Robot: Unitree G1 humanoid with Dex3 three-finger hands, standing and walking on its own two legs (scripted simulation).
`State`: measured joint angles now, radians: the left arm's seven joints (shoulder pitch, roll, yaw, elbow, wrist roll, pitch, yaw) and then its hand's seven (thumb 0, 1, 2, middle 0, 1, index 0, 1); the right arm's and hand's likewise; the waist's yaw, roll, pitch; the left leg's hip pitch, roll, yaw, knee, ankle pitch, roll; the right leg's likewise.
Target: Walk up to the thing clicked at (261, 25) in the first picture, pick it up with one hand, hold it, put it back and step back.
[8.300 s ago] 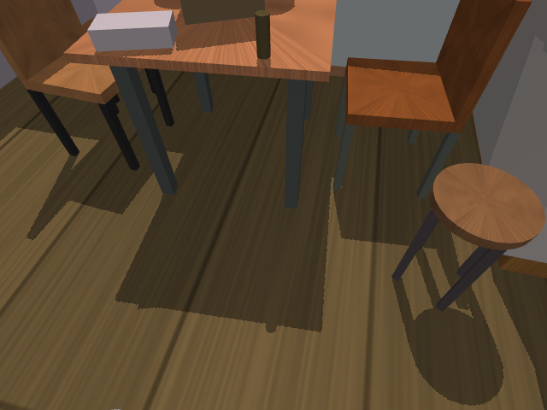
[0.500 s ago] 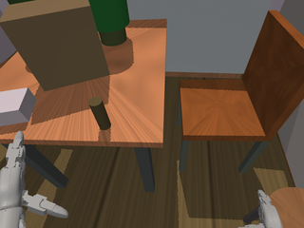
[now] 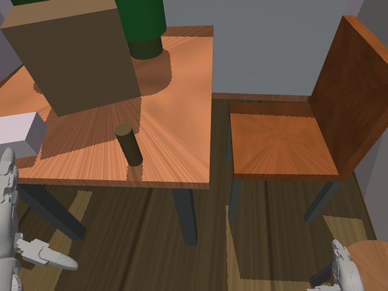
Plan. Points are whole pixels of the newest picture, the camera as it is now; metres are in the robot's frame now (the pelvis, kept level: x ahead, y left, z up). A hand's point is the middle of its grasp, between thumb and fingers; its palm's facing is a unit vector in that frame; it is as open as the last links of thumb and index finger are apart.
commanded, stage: rise first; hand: left
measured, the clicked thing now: (129, 146) +0.42 +0.21 +0.04
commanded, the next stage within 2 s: go down in 0.04 s
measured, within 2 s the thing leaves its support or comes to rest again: neither
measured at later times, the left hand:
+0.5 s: hand (32, 185) +0.24 +0.32 +0.14, palm faces +0.41 -0.85 -0.33, open 17.6 cm
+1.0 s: hand (31, 159) +0.30 +0.35 +0.14, palm faces +0.25 -0.96 -0.15, open 17.4 cm
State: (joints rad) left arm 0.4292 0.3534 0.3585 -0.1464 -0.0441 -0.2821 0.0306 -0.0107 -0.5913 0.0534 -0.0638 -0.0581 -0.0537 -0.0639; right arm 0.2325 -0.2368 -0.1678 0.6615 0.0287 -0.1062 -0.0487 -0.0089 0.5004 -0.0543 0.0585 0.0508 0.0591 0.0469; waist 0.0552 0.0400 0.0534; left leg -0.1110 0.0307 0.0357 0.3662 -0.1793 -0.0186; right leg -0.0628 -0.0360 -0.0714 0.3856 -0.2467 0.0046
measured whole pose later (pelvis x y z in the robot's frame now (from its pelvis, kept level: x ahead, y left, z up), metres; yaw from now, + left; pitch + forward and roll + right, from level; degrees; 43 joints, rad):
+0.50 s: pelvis +0.00 +0.00 -0.01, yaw +1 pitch -2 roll +0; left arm 0.14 0.42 0.47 0.11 -0.14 -0.29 -0.12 -0.01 -0.58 0.04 -0.07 -0.05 -0.06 -0.05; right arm 0.16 -0.24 -0.14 0.75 0.03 -0.09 -0.07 -0.01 0.50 -0.06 0.06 0.05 0.06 0.05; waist 0.03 0.02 0.02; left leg -0.20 0.03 0.02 0.46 -0.22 -0.01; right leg -0.14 -0.04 -0.09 0.46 -0.28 0.01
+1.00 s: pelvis +0.01 +0.01 +0.00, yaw +0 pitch +1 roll +0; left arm -0.14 0.53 0.57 0.45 -0.24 -0.12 -0.42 -0.01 -0.51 0.06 -0.05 -0.01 -0.04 -0.01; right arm 0.19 -0.24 -0.07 0.76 0.03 -0.12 -0.10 -0.01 0.51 -0.06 0.06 0.05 0.06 0.05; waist 0.02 0.01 -0.04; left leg -0.24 0.03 0.04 0.46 -0.23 0.00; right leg -0.17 -0.04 -0.06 0.44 -0.27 0.02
